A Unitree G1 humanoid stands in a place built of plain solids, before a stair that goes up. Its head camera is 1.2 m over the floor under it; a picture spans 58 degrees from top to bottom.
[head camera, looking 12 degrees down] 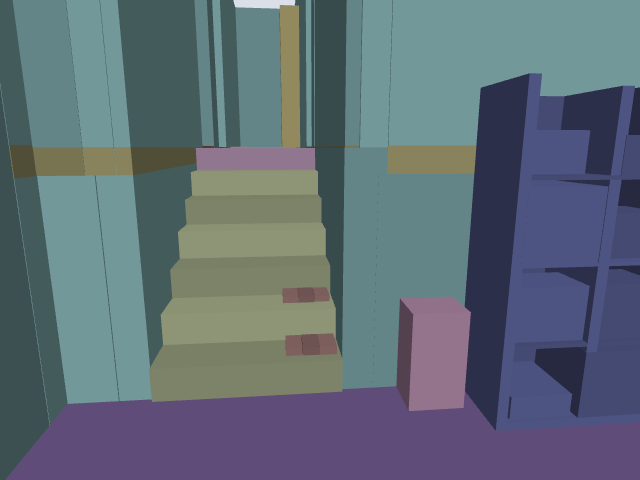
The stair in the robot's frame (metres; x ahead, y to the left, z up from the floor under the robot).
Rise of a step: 0.17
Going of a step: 0.26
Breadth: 0.93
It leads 6 degrees to the left of straight ahead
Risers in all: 7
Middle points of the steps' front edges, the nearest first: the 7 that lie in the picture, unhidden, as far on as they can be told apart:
1.93 0.35 0.17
2.18 0.37 0.34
2.44 0.40 0.52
2.70 0.43 0.69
2.96 0.45 0.86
3.22 0.48 1.03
3.48 0.50 1.20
